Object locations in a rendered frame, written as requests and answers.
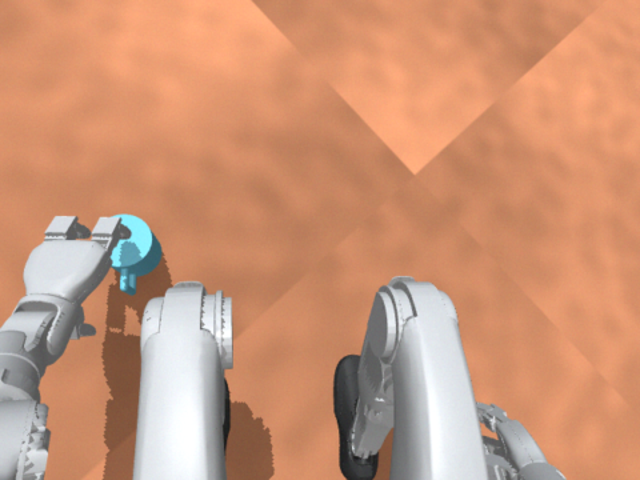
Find left robot hand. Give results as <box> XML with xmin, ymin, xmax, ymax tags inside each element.
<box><xmin>23</xmin><ymin>216</ymin><xmax>132</xmax><ymax>340</ymax></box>

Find mug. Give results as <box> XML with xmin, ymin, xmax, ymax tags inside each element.
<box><xmin>110</xmin><ymin>214</ymin><xmax>162</xmax><ymax>295</ymax></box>

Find right robot foot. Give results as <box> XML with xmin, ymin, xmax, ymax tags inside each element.
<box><xmin>334</xmin><ymin>355</ymin><xmax>378</xmax><ymax>480</ymax></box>

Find right robot arm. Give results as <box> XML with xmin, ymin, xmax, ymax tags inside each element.
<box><xmin>517</xmin><ymin>462</ymin><xmax>567</xmax><ymax>480</ymax></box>

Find left robot arm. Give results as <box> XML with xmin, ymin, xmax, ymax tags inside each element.
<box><xmin>0</xmin><ymin>294</ymin><xmax>80</xmax><ymax>480</ymax></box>

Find right robot hand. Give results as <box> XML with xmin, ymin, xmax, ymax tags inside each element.
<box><xmin>476</xmin><ymin>402</ymin><xmax>548</xmax><ymax>480</ymax></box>

